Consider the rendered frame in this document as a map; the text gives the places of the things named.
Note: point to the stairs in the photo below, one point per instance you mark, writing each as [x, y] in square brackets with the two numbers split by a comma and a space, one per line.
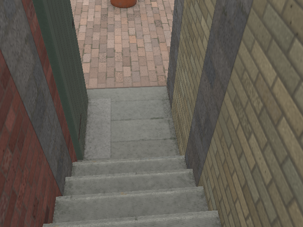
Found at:
[134, 205]

